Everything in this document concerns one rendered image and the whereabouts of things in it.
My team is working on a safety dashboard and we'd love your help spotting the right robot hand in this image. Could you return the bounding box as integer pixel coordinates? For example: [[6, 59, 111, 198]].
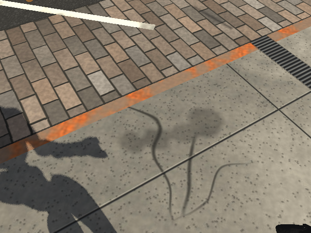
[[275, 223, 311, 233]]

